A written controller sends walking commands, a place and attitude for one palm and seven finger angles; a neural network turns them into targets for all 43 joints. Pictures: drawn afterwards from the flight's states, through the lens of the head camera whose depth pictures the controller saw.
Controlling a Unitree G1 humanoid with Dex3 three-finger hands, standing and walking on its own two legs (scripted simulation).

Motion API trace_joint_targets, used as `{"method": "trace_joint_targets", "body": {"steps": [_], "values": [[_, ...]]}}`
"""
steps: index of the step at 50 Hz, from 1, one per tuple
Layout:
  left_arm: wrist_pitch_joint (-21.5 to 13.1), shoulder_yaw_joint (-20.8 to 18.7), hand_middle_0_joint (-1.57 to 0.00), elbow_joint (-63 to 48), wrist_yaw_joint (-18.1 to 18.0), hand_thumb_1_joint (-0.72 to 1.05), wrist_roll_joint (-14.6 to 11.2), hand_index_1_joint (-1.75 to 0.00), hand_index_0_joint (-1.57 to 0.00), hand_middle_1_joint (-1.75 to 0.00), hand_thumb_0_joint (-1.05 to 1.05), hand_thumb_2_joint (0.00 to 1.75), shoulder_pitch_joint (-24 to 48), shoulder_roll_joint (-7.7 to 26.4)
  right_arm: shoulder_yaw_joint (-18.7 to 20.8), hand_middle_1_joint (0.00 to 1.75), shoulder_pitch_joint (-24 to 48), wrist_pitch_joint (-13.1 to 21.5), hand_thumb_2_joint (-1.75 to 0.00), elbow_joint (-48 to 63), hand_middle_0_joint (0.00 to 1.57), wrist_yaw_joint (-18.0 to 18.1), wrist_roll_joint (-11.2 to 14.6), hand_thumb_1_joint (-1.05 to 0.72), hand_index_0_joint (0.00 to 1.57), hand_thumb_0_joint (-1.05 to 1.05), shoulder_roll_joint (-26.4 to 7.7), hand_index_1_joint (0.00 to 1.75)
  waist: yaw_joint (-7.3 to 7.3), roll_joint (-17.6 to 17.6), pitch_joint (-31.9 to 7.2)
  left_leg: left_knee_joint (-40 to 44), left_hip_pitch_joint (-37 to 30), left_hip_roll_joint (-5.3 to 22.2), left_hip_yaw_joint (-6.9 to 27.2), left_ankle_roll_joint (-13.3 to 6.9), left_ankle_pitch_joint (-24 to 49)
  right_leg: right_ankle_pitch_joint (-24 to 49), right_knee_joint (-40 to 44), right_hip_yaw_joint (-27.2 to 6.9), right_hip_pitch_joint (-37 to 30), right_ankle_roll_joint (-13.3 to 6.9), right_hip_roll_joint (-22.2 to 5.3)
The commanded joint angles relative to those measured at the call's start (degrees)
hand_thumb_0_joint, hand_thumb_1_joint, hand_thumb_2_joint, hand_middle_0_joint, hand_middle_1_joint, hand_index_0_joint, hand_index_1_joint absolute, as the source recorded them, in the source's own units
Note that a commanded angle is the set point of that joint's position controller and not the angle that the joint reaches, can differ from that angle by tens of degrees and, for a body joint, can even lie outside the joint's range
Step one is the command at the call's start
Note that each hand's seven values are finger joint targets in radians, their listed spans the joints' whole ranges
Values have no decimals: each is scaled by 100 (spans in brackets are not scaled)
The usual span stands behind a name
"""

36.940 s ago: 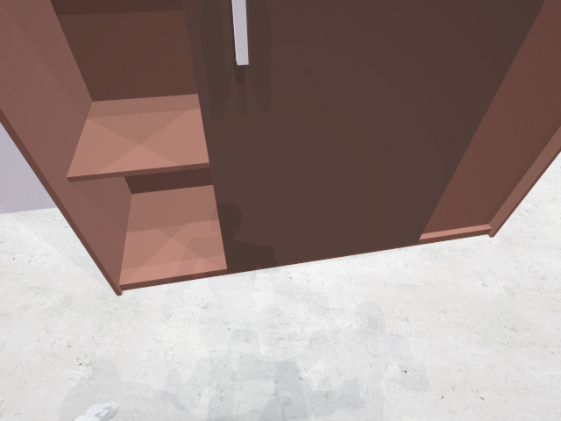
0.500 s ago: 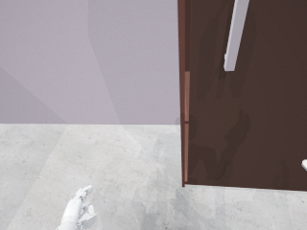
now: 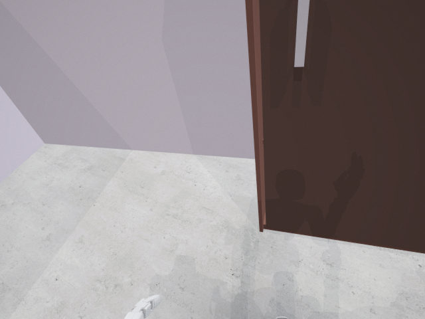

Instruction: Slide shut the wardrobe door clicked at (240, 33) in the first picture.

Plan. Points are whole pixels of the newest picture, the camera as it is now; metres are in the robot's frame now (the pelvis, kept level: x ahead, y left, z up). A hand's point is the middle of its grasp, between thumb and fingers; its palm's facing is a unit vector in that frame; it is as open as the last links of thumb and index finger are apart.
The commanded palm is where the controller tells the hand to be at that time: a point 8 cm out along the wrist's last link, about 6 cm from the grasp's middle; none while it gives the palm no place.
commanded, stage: stop stepping back and stand still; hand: right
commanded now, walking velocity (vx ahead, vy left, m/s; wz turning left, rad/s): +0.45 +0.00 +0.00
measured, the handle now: (302, 13) +0.70 -0.18 +0.29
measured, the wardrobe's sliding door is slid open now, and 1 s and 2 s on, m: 0.01 0.01 0.01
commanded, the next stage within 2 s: let the arm hang, fingers relaxed in 2.00 s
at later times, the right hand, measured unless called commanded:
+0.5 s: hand out of the picture +0.11 -0.32 +0.18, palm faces +0.50 +0.80 -0.33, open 7.4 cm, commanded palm +0.04 -0.36 +0.20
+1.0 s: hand out of the picture +0.18 -0.31 +0.20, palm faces +0.48 +0.74 -0.48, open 7.4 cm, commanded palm +0.10 -0.36 +0.20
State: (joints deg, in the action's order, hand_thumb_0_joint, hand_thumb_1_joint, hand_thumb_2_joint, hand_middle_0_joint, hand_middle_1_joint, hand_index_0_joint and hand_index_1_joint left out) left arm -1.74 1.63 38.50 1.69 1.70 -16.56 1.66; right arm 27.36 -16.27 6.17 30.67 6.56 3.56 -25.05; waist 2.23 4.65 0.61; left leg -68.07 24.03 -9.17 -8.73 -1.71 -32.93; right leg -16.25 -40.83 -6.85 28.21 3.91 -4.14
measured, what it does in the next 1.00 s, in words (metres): steps on the spot: left foot, then right foot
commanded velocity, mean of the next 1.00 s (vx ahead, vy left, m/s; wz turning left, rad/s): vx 0.09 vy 0.05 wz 0.00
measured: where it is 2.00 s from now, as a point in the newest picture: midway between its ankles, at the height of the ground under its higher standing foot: outside the picture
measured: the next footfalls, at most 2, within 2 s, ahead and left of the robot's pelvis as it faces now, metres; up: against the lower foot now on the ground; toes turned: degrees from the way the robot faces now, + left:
left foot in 0.08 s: -0.04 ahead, +0.04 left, +0.00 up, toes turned +3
right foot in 0.38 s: -0.05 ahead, -0.22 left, +0.00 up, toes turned -11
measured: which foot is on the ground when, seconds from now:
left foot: up 0.00-0.06, down 0.08-0.38, up 0.40-0.58, down 0.60-1.00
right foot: down 0.00-0.02, up 0.04-0.36, down 0.38-0.60, up 0.62-0.78, down 0.80-1.00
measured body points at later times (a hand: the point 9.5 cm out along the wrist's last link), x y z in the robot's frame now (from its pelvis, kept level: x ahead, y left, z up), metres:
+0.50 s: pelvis -0.08 -0.05 +0.01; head -0.09 -0.08 +0.46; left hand +0.11 +0.17 -0.04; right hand +0.08 -0.36 +0.19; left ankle -0.05 +0.03 -0.68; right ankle -0.09 -0.21 -0.72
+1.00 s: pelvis -0.01 -0.05 +0.01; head +0.02 -0.07 +0.46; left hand +0.16 +0.16 -0.08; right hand +0.15 -0.35 +0.22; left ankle +0.00 +0.06 -0.72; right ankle -0.02 -0.17 -0.72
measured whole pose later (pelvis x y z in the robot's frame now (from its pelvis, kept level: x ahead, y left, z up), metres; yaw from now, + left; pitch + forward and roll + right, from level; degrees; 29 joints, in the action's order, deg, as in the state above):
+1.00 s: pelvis -0.01 -0.05 +0.01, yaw -6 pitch +0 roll +1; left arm -7.7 0.5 35.7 -1.3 -0.5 -13.2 9.5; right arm 25.5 -30.4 13.2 33.9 9.4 0.9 -25.0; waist 1.3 1.7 2.9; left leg -32.7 14.7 -0.6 -3.3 -0.9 -16.8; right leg -19.0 -35.7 2.7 16.5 0.4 -2.7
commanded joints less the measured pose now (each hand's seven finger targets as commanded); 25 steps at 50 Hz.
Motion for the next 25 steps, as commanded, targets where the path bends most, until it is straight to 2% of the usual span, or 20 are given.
{"method": "trace_joint_targets", "body": {"steps": [1, 2, 3, 4, 5, 6, 7, 8, 9, 10, 12, 14, 15, 16, 17, 19, 20, 21, 23, 25], "values": [[-427, -312, -20, -1257, -53, 90, -31, -30, -20, -30, 0, 90, 1009, 1240, 190, 30, -1680, 538, -90, 2367, 20, 10, -92, -90, 20, 0, -1042, 30, -668, -889, -931, 4657, -2829, 1001, 1205, -673, -405, -1464, -735, 1135, 1613, 33, 599], [-346, -378, -20, -1188, -135, 90, -188, -30, -20, -30, 0, 90, 1096, 1336, 342, 30, -1557, 500, -90, 2303, 20, 9, -145, -90, 20, 0, -1074, 30, -477, 690, -371, 5468, -1391, 2167, 2685, -769, 394, -1138, -3458, 944, 2023, -103, 930], [-324, -401, -20, -1068, -264, 90, -271, -30, -20, -30, 0, 90, 1004, 1408, 549, 30, -1353, 509, -90, 2097, 20, 52, -58, -90, 20, 0, -1070, 30, -285, 702, 14, 6021, -719, 2719, 3284, -721, -240, -996, -4565, 260, 2632, -195, 675], [-312, -321, -20, -1083, -346, 90, -244, -30, -20, -30, 0, 90, 1091, 1415, 1361, 30, -406, 665, -90, 2896, 20, 85, 110, -90, 20, 0, -2091, 30, -137, 423, -70, 6148, -132, 2977, 3145, -941, -231, -447, -5457, 148, 2497, -198, 480], [-371, -276, -20, -1117, -422, 90, -124, -30, -20, -30, 0, 90, 907, 1293, 1946, 30, -127, 846, -90, 2281, 20, 193, 147, -90, 20, 0, -2722, 30, -50, 195, -367, 5947, -593, 2921, 2611, -1192, 465, -498, -5626, 435, 2226, -261, 83], [-399, -220, -20, -1114, -513, 90, -95, -30, -20, -30, 0, 90, 936, 1190, 1269, 30, -528, 630, -90, 760, 20, 208, 61, -90, 20, 0, -1581, 30, -65, 533, -580, 5839, -1133, 2655, 2737, -1028, -759, -101, -4491, 387, 2395, -229, -53], [-398, -479, -20, -928, -608, 90, -158, -30, -20, -30, 0, 90, 919, 1591, 631, 30, -725, 544, -90, 156, 20, 203, 23, -90, 20, 0, -875, 30, -26, -211, -173, 5864, -1305, 2444, 3282, -864, -829, 258, -3706, 318, 2487, -207, -26], [-371, -543, -20, -934, -662, 90, -256, -30, -20, -30, 0, 90, 1062, 1586, 452, 30, -550, 505, -90, 36, 20, 189, 34, -90, 20, 0, -709, 30, -107, -566, 66, 5826, -987, 2513, 3417, -809, -885, 69, -3082, 256, 2136, -276, -185], [-387, -490, -20, -793, -738, 90, -155, -30, -20, -30, 0, 90, 919, 1702, 671, 30, -780, 557, -90, -478, 20, 220, -19, -90, 20, 0, -951, 30, -202, -1246, 91, 5824, -953, 2500, 3099, -770, -496, -207, -2643, 673, 1727, -330, -81], [-402, -457, -20, -744, -767, 90, -158, -30, -20, -30, 0, 90, 829, 1628, 444, 30, -703, 550, -90, -635, 20, 231, -14, -90, 20, 0, -856, 30, -248, -1075, 171, 5783, -991, 2424, 2602, -669, -216, -435, -2050, 875, 1430, -385, -9], [-486, -377, -20, -853, -794, 90, -144, -30, -20, -30, 0, 90, 697, 1582, -96, 30, -339, 493, -90, -609, 20, 275, -87, -90, 20, 0, -510, 30, -243, 134, -136, 5608, -1265, 2156, 1843, -573, -77, -733, -678, 1318, 487, -463, 158], [-635, -341, -20, -1023, -848, 90, -107, -30, -20, -30, 0, 90, 821, 1575, -595, 30, 27, 437, -90, -359, 20, 301, -93, -90, 20, 0, -175, 30, -276, 1206, -353, 5455, -1085, 1976, 1465, -575, -372, -827, 481, 1623, -756, -534, 289], [-685, -388, -20, -1069, -877, 90, -68, -30, -20, -30, 0, 90, 828, 1643, -689, 30, 235, 399, -90, -106, 20, 342, -105, -90, 20, 0, -194, 30, -245, 1419, -347, 5292, -846, 1885, 1320, -603, -523, -677, 979, 1713, -1360, -546, 321], [-723, -443, -20, -1098, -897, 90, -50, -30, -20, -30, 0, 90, 791, 1738, -754, 30, 428, 401, -90, 196, 20, 375, -139, -90, 20, 0, -212, 30, -172, 1198, -350, 4878, -555, 1767, 1150, -555, -460, -575, 1335, 1682, -1922, -572, 261], [-748, -497, -20, -1133, -899, 90, -69, -30, -20, -30, 0, 90, 702, 1843, -710, 30, 586, 444, -90, 531, 20, 395, -153, -90, 20, 0, -321, 30, -74, 486, -338, 4013, -95, 1612, 957, -415, -190, -626, 1601, 1262, -2473, -684, -22], [-747, -497, -20, -1248, -830, 90, -133, -30, -20, -30, 0, 90, 785, 1926, -429, 30, 761, 646, -90, 1271, 20, 441, -236, -90, 20, 0, -738, 30, -93, -1997, 1, 1732, 1549, 870, 322, 106, 45, -547, 2733, -1782, -3118, -1405, -1915], [-762, -483, -20, -1223, -764, 90, -128, -30, -20, -30, 0, 90, 882, 1823, -113, 30, 861, 816, -90, 1649, 20, 427, -316, -90, 20, 0, -1113, 30, -135, -1855, 299, 1131, 1583, 1027, 721, 91, 330, -321, 3128, -1993, -2563, -1591, -2184], [-771, -499, -20, -1099, -671, 90, -213, -30, -20, -30, 0, 90, 895, 1766, 263, 30, 483, 897, -90, 1669, 20, 369, -299, -90, 20, 0, -1373, 30, -197, -1776, 209, 985, 1404, 1167, 808, 91, 641, -815, 3151, -1304, -2205, -1471, -2013], [-793, -544, -20, -1188, -527, 90, -141, -30, -20, -30, 0, 90, 892, 1730, 637, 30, -100, 909, -90, 2384, 20, 342, -255, -90, 20, 0, -1626, 30, -217, -2925, 185, 1238, 673, 1355, 865, 84, 992, -1426, 3059, -750, -1344, -1386, -1718], [-824, -482, -20, -1255, -434, 90, -164, -30, -20, -30, 0, 90, 959, 1628, 620, 30, -853, 961, -90, 2134, 20, 344, -251, -90, 20, 0, -1244, 30, -349, -3072, 165, 2351, -476, 1327, 640, 69, 1230, -1426, 2746, 284, -580, -1087, -1373]]}}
